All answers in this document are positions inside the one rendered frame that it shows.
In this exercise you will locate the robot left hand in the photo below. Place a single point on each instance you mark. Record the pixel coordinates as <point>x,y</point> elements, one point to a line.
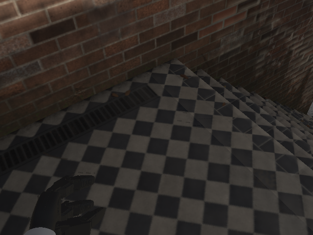
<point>64,218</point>

